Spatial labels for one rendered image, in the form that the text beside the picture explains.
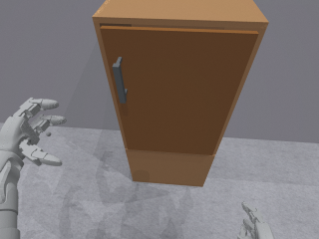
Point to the robot left hand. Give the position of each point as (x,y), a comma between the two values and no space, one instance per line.
(16,130)

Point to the robot right hand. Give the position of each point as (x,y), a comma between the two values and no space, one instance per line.
(257,228)

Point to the left robot forearm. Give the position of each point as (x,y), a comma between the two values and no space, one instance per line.
(10,167)

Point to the handle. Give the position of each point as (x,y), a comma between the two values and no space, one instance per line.
(117,70)

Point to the cupboard door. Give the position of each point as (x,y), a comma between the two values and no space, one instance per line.
(181,83)

